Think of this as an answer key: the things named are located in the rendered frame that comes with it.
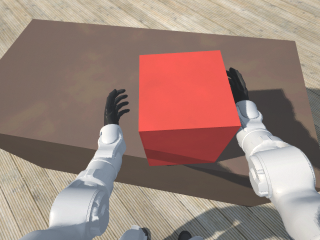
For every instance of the pedestal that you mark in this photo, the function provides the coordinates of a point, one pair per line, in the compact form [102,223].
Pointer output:
[56,77]

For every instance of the right robot forearm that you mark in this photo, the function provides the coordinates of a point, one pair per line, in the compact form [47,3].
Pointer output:
[253,136]

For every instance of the robot left upper arm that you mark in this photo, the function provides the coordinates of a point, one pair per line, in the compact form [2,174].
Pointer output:
[77,214]

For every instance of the robot right upper arm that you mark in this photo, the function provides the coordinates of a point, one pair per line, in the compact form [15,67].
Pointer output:
[284,176]

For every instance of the robot right foot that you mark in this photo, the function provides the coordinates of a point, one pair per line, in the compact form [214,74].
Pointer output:
[184,235]

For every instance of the left robot hand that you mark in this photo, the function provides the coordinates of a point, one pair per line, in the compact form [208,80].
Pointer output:
[111,114]

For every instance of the right robot hand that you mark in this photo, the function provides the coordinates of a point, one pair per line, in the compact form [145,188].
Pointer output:
[237,85]

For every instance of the carton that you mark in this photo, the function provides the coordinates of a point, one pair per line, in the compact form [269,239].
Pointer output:
[187,113]

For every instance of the left robot forearm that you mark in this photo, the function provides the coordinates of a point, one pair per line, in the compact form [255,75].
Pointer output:
[106,163]

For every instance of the robot left thigh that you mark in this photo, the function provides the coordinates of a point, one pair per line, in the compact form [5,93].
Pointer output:
[133,234]

